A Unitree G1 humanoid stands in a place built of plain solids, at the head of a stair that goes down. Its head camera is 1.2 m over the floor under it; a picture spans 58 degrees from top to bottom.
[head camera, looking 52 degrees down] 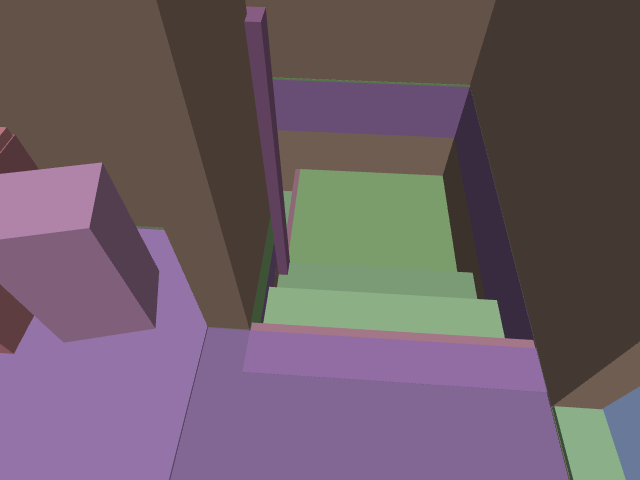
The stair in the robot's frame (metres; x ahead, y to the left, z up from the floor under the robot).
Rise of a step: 0.20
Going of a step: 0.25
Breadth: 0.85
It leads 4 degrees to the right of straight ahead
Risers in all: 3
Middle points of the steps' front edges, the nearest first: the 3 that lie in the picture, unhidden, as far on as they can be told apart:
0.59 -0.21 0.00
0.84 -0.23 -0.19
1.09 -0.25 -0.39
